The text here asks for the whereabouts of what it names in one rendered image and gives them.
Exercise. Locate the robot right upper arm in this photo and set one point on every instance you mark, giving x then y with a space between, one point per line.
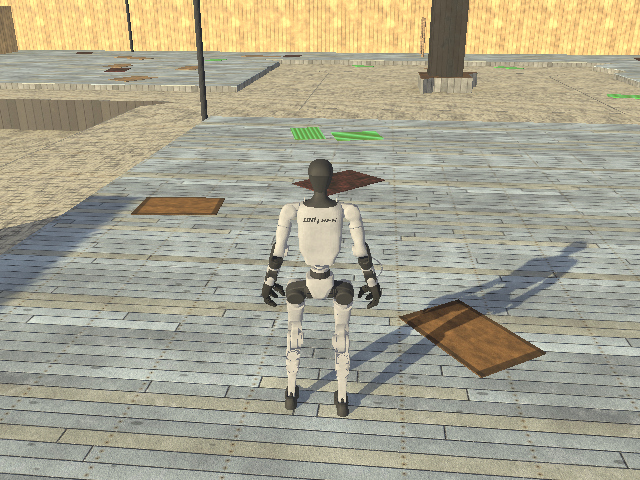
352 213

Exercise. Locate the right robot shin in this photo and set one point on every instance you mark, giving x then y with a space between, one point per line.
342 366

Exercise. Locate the robot left upper arm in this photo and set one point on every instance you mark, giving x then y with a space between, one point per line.
288 212

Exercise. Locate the right robot thigh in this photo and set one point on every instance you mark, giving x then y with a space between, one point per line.
343 300

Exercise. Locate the left robot hand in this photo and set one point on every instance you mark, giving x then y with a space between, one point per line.
267 290

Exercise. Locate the right robot hand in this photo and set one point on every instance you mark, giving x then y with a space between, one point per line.
375 294

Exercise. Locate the right robot forearm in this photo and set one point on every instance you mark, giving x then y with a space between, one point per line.
368 268

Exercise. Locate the left robot forearm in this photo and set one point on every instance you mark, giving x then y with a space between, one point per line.
273 268

